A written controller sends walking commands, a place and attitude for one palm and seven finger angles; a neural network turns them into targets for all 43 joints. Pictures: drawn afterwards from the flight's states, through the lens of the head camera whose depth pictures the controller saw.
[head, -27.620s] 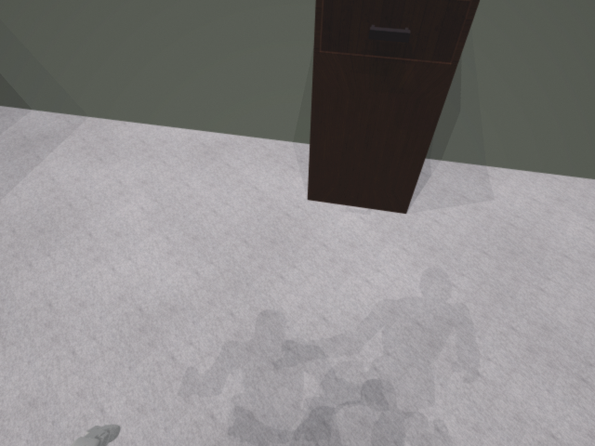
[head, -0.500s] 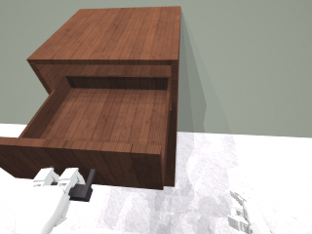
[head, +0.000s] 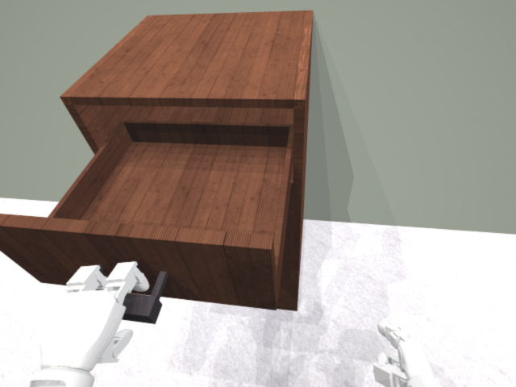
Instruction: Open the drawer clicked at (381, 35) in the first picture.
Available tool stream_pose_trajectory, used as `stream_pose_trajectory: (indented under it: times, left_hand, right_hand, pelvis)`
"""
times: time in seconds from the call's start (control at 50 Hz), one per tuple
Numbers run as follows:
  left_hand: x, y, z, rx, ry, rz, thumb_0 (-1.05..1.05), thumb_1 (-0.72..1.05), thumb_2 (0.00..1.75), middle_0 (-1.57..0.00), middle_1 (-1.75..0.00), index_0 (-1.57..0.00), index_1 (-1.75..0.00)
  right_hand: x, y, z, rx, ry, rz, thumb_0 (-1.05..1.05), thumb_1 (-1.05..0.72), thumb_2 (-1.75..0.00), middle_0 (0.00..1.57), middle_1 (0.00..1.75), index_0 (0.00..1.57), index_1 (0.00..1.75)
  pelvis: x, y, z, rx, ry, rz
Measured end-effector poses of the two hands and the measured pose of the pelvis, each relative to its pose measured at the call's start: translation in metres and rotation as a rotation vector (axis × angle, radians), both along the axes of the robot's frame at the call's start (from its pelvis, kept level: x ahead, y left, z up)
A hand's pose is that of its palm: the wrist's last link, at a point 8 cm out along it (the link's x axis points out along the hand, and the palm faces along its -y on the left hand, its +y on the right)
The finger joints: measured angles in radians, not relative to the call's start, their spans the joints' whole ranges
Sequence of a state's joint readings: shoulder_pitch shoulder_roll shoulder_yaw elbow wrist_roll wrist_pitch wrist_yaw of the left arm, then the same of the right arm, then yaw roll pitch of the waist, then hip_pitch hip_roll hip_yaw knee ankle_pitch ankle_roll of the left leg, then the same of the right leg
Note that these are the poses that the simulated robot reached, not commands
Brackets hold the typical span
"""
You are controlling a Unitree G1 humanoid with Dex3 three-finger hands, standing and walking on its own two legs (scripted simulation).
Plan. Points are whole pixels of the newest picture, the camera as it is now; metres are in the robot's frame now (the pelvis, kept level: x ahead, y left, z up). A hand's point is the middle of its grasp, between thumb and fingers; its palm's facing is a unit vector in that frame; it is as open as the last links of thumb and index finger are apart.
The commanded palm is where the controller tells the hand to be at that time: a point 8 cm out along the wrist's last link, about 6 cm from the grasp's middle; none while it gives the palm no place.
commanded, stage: open the thumb to release the handle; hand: left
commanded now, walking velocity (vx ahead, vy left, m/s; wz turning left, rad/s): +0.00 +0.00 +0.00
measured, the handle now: (122, 289) +0.23 +0.23 +0.07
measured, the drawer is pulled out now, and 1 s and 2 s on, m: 0.29 0.29 0.29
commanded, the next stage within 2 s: lift the hand off the handle in 0.16 s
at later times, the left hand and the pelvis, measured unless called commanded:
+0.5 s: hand (112, 330) +0.17 +0.23 +0.05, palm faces +0.07 -0.11 -0.99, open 13.8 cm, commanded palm +0.15 +0.23 +0.10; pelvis -0.01 +0.00 +0.00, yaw +1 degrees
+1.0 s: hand (95, 310) +0.18 +0.23 +0.11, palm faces +0.10 -0.14 -0.98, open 13.8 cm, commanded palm +0.15 +0.23 +0.17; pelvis -0.01 +0.01 +0.02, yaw +0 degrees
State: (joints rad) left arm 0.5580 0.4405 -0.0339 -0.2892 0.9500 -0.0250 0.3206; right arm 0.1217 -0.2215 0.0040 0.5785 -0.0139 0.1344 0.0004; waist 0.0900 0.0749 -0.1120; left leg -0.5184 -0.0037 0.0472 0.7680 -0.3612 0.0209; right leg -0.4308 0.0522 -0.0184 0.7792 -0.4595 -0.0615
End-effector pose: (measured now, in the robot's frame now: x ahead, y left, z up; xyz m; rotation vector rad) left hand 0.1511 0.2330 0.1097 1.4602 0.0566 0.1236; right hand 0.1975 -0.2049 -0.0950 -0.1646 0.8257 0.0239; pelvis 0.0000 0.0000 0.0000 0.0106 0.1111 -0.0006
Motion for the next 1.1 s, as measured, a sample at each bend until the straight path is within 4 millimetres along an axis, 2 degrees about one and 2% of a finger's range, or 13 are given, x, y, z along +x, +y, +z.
stream_pose_trajectory:
  times: [0.16,0.3,0.46,0.66,0.92,1.1]
  left_hand:
    - [-0.001,0.001,0.002,-0.008,0.032,-0.012,0.01,-0.23,0.42,-0.37,-1.26,-0.34,-1.23]
    - [-0.004,0.000,0.000,-0.022,0.021,-0.008,0.00,-0.42,0.33,-0.34,-1.23,-0.33,-1.21]
    - [-0.003,0.000,-0.003,-0.008,-0.015,-0.007,0.00,-0.48,0.31,-0.33,-1.24,-0.32,-1.20]
    - [0.009,-0.002,-0.003,-0.016,-0.002,0.008,0.00,-0.49,0.30,-0.33,-1.22,-0.33,-1.22]
    - [0.005,0.001,0.039,-0.024,-0.056,-0.008,0.00,-0.49,0.30,-0.32,-1.21,-0.34,-1.21]
    - [0.004,0.001,0.060,-0.043,-0.063,-0.017,0.00,-0.49,0.30,-0.32,-1.21,-0.32,-1.20]
  right_hand:
    - [0.004,0.001,0.012,-0.004,-0.042,0.016,0.02,-0.91,-0.90,0.20,0.30,0.20,0.30]
    - [0.004,-0.011,0.017,-0.034,-0.053,0.010,0.02,-0.91,-0.90,0.20,0.30,0.20,0.30]
    - [-0.003,-0.014,0.009,-0.053,-0.014,0.010,0.02,-0.91,-0.90,0.20,0.30,0.20,0.30]
    - [-0.010,0.004,0.004,-0.004,-0.006,0.010,0.02,-0.91,-0.90,0.20,0.30,0.20,0.30]
    - [0.002,0.010,0.021,0.003,-0.054,0.021,0.02,-0.91,-0.90,0.20,0.30,0.20,0.30]
    - [0.016,0.017,0.037,-0.005,-0.092,0.048,0.02,-0.91,-0.90,0.20,0.30,0.20,0.30]
  pelvis:
    - [-0.003,-0.004,0.005,-0.001,-0.021,0.001]
    - [-0.006,-0.003,0.005,-0.004,-0.016,0.003]
    - [-0.009,-0.001,0.003,-0.006,-0.009,0.011]
    - [-0.011,0.001,0.004,-0.004,-0.024,0.010]
    - [-0.006,0.009,0.013,-0.010,-0.060,0.001]
    - [-0.005,0.015,0.019,-0.016,-0.089,0.006]
